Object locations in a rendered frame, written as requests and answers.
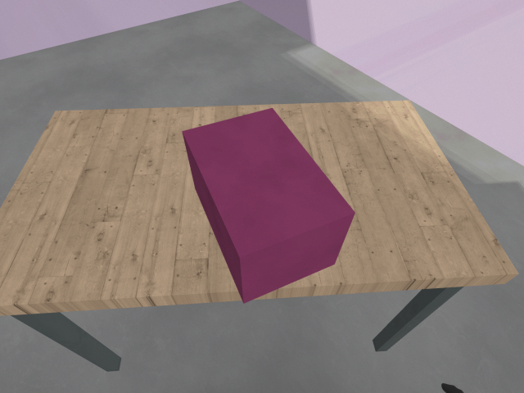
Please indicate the carton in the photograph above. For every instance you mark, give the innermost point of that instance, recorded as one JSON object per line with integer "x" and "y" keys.
{"x": 275, "y": 214}

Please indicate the table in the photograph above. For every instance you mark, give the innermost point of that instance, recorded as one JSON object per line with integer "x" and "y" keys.
{"x": 105, "y": 215}

